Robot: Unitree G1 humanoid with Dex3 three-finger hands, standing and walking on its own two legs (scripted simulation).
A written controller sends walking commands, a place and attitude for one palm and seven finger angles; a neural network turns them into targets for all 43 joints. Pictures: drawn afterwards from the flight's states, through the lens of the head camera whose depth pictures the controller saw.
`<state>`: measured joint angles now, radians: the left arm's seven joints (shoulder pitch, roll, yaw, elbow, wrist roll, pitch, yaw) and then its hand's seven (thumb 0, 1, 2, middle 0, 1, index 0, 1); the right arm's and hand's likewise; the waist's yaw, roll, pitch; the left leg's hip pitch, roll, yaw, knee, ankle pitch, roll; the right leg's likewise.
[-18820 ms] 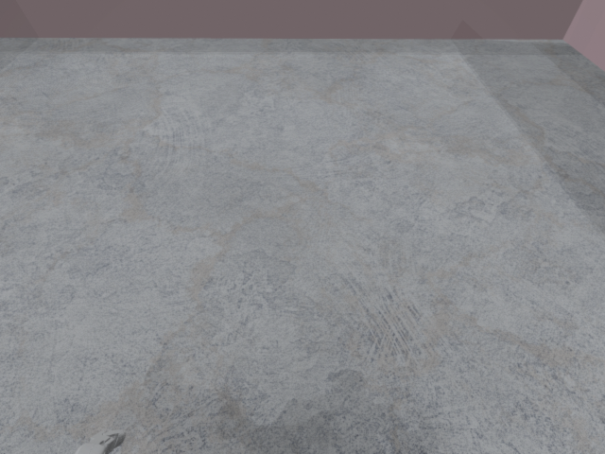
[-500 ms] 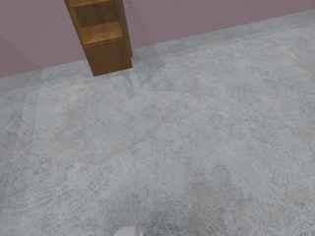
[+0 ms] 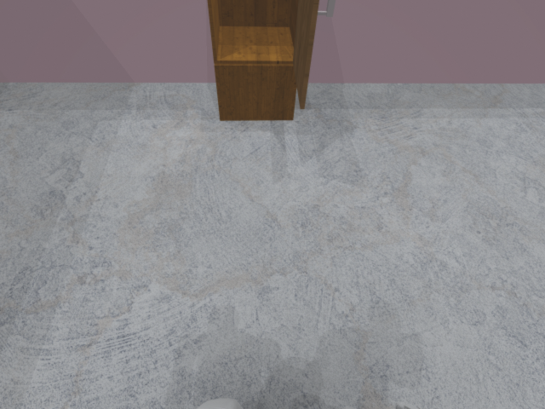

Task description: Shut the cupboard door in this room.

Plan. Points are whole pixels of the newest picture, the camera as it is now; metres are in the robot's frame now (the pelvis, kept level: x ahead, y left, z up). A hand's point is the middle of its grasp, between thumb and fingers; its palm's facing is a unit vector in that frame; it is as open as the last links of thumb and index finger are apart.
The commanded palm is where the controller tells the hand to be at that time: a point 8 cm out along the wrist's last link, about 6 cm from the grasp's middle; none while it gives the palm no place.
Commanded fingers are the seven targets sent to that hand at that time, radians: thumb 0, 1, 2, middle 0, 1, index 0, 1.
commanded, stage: turn or walk to find it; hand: left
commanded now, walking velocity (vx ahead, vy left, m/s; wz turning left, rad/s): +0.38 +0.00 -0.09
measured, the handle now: out of the picture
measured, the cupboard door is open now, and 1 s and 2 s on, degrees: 89 89 89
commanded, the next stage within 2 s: stand and wait in 1.16 s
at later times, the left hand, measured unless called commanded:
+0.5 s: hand (241, 280) +0.36 +0.10 -0.16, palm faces -0.11 -0.97 -0.21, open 7.3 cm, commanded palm none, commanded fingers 0.00 0.90 0.90 -0.20 -0.30 -0.20 -0.30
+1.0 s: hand (243, 281) +0.37 +0.10 -0.18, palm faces +0.11 -0.99 -0.13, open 7.3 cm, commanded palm none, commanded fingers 0.00 0.90 0.90 -0.20 -0.30 -0.20 -0.30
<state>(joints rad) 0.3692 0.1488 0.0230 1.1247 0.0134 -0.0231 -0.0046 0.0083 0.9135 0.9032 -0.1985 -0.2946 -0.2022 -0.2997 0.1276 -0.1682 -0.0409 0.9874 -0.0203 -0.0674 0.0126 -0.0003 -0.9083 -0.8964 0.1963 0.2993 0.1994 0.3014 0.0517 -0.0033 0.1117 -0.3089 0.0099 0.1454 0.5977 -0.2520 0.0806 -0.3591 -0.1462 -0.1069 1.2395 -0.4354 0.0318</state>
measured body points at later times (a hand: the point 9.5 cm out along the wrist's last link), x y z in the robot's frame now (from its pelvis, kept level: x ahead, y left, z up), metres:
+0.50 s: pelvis +0.22 -0.07 -0.01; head +0.26 -0.09 +0.44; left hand +0.37 +0.15 -0.14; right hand +0.09 -0.26 -0.16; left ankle +0.06 +0.07 -0.71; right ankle +0.31 -0.17 -0.73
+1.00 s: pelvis +0.45 -0.06 +0.00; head +0.48 -0.04 +0.44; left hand +0.37 +0.15 -0.17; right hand +0.58 -0.28 -0.14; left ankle +0.53 +0.04 -0.73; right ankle +0.31 -0.17 -0.72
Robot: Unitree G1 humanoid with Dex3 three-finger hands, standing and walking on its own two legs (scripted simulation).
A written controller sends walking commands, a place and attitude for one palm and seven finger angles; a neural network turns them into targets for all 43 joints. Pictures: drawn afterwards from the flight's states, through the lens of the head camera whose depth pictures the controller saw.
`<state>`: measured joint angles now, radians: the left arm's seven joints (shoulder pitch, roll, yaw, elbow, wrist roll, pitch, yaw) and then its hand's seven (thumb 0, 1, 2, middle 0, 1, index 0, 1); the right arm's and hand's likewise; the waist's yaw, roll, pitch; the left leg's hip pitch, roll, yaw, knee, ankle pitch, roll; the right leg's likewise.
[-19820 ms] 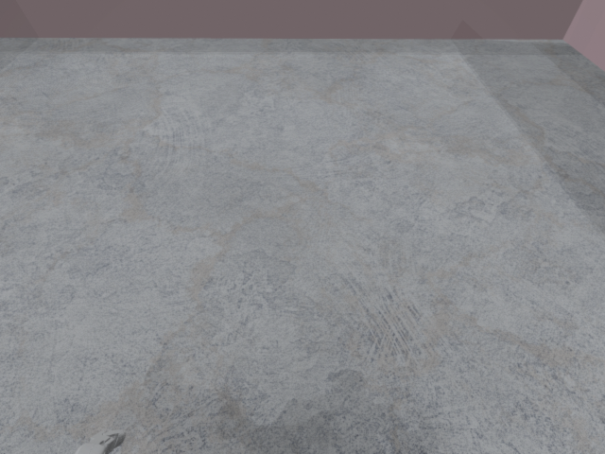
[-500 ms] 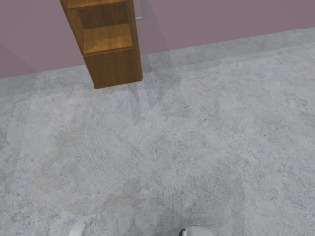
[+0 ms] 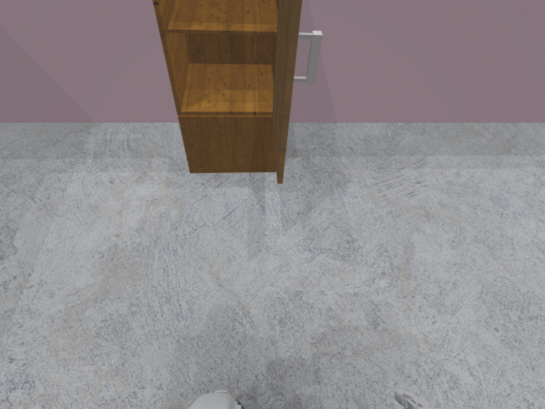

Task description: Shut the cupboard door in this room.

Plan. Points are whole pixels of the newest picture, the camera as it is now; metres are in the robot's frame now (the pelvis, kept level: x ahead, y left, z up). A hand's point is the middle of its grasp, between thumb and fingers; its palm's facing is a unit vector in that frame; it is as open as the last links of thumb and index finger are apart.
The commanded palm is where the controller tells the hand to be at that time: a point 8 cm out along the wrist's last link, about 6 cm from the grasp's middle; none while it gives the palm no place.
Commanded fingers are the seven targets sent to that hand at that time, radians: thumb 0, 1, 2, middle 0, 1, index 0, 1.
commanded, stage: turn or walk to find it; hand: left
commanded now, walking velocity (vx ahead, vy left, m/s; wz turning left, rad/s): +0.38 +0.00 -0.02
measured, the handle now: (305, 58) +0.89 +0.03 +0.05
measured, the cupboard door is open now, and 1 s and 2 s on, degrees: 89 89 89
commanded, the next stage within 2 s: stand and wait in 0.16 s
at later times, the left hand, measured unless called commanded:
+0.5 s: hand (211, 302) +0.31 +0.15 -0.15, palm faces -0.05 -0.97 -0.23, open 7.3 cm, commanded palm none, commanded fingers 0.00 0.90 0.90 -0.20 -0.30 -0.20 -0.30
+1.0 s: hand (198, 352) +0.22 +0.16 -0.16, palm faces +0.08 -0.98 -0.18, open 7.2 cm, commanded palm none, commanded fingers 0.00 0.90 0.90 -0.20 -0.30 -0.20 -0.30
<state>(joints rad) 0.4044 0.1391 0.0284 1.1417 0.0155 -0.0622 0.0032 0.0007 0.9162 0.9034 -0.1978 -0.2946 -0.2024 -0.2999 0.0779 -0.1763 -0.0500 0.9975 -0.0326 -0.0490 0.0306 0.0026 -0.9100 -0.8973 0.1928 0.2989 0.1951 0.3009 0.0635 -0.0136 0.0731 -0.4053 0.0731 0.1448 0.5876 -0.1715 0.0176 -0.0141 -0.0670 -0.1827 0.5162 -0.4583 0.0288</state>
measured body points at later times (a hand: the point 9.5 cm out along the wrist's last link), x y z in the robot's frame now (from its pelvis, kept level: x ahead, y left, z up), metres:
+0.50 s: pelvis +0.19 -0.02 +0.00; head +0.21 -0.04 +0.45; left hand +0.31 +0.20 -0.13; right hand +0.10 -0.22 -0.16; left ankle +0.09 +0.10 -0.72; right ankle +0.27 -0.12 -0.73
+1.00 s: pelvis +0.21 -0.02 +0.02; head +0.20 -0.01 +0.47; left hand +0.22 +0.21 -0.14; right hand +0.21 -0.24 -0.14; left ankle +0.20 +0.11 -0.72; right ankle +0.27 -0.12 -0.72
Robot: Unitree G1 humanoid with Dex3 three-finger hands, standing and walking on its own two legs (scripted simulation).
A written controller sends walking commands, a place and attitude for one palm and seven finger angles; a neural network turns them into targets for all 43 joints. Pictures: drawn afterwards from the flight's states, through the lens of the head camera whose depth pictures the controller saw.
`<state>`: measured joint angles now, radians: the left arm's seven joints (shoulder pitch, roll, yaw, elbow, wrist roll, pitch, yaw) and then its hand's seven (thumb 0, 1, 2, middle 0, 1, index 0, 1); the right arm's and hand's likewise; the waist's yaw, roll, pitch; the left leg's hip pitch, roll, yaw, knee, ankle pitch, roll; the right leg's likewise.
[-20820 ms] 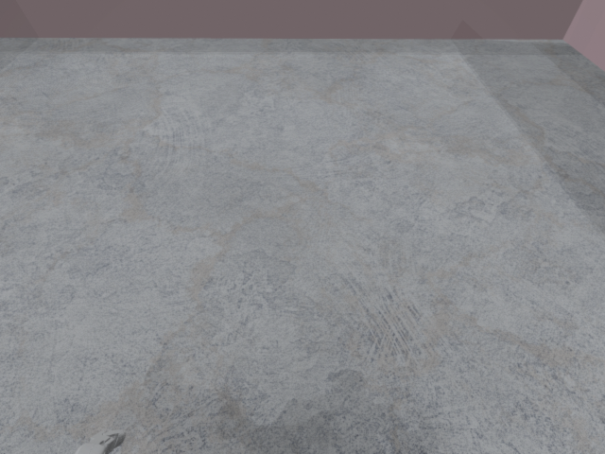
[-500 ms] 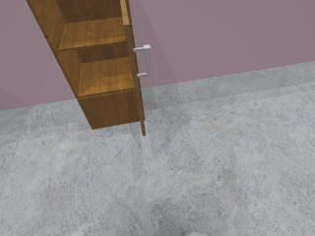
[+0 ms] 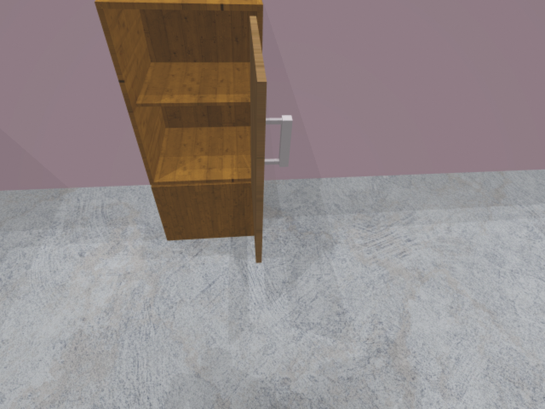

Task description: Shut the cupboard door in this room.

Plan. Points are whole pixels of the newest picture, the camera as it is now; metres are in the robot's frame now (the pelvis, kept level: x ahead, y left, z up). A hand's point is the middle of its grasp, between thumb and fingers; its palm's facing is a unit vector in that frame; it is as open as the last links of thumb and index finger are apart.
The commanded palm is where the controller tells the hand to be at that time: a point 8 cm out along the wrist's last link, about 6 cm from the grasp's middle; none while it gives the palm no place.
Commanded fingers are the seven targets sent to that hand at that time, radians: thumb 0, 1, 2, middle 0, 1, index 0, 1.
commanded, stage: stand and wait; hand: left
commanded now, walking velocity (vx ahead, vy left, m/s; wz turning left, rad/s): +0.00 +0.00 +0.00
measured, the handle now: (276, 142) +0.67 +0.05 +0.03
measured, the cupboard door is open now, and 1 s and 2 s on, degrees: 89 89 89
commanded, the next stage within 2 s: turn or walk to find it in 0.96 s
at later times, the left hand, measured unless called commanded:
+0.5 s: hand out of the picture +0.01 +0.17 -0.18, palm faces +0.03 -0.99 -0.16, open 7.3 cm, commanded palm none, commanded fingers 0.00 0.90 0.90 -0.20 -0.30 -0.20 -0.30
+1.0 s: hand out of the picture +0.04 +0.18 -0.18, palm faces +0.02 -0.98 -0.18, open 7.3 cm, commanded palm none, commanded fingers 0.00 0.90 0.90 -0.20 -0.30 -0.20 -0.30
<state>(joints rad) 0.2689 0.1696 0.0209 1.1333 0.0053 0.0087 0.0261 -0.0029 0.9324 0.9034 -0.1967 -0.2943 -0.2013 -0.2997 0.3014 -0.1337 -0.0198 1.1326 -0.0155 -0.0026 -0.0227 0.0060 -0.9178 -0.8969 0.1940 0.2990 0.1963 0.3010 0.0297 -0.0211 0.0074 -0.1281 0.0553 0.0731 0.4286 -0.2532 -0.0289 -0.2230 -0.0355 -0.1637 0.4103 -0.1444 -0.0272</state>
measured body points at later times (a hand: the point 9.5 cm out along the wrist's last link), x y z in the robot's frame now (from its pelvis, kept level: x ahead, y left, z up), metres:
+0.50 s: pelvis +0.03 +0.02 +0.00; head +0.03 +0.02 +0.45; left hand +0.01 +0.22 -0.16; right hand -0.01 -0.17 -0.17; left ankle -0.01 +0.13 -0.74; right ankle +0.06 -0.10 -0.74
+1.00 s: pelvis +0.05 +0.02 +0.00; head +0.06 +0.02 +0.45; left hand +0.04 +0.23 -0.16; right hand +0.02 -0.18 -0.16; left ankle -0.01 +0.13 -0.74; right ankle +0.06 -0.10 -0.74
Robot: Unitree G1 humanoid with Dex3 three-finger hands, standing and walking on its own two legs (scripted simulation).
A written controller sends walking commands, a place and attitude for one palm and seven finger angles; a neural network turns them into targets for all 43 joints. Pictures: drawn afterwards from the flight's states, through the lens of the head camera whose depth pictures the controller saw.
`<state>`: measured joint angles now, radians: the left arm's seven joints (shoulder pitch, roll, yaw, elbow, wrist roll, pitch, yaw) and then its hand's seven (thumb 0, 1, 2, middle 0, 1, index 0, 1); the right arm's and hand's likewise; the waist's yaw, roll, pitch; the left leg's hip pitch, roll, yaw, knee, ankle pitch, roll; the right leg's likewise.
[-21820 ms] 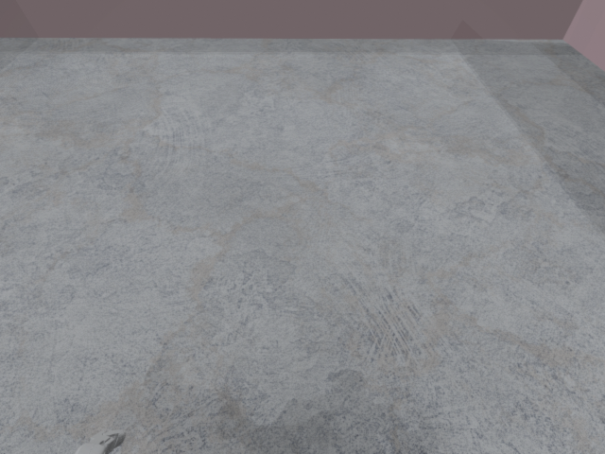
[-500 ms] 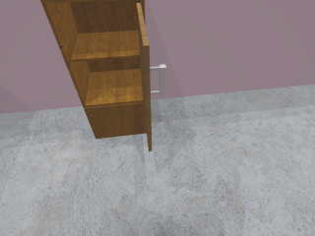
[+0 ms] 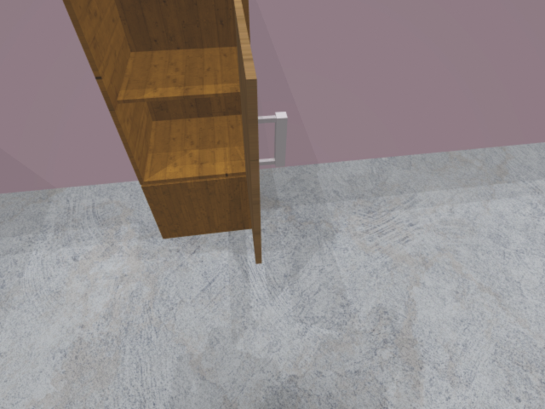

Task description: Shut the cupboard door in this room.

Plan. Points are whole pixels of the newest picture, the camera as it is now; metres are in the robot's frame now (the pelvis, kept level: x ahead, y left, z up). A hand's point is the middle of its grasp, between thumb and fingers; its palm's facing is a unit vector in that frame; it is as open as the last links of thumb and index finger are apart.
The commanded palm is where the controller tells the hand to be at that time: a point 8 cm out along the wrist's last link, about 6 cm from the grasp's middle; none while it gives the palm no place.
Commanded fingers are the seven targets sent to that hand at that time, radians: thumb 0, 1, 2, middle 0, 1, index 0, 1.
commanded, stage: turn or walk to find it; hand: left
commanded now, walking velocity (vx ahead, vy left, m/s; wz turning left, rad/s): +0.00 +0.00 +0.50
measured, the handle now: (270, 141) +0.62 +0.05 +0.03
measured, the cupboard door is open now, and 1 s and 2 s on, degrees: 89 89 89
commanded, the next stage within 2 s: stand and wait in 0.30 s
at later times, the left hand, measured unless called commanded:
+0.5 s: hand out of the picture -0.01 +0.21 -0.19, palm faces +0.22 -0.95 -0.21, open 7.3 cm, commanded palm none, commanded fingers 0.00 0.90 0.90 -0.20 -0.30 -0.20 -0.30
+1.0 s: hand out of the picture -0.01 +0.15 -0.15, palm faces +0.39 -0.87 -0.30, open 7.3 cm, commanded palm none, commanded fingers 0.00 0.90 0.90 -0.20 -0.30 -0.20 -0.30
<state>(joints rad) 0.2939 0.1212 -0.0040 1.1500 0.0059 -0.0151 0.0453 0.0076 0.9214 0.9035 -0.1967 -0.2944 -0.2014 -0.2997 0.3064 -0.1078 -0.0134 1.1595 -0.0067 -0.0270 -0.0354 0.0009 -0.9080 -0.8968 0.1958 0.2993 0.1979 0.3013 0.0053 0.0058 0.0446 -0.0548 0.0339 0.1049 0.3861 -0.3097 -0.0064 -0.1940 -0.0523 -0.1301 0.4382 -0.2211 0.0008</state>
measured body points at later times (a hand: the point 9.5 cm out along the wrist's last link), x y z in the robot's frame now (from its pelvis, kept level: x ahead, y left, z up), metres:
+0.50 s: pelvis -0.02 +0.01 -0.01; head +0.01 +0.04 +0.43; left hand -0.02 +0.26 -0.18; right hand +0.06 -0.22 -0.16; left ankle -0.06 +0.10 -0.74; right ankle -0.02 -0.12 -0.71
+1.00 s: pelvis -0.01 -0.06 +0.00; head +0.04 -0.09 +0.44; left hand -0.03 +0.20 -0.12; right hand +0.12 -0.28 -0.17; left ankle -0.10 +0.07 -0.66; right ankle +0.01 -0.15 -0.74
